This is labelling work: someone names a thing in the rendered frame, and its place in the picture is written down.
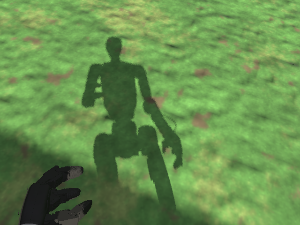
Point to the robot left hand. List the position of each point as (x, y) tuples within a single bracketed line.
[(43, 197)]

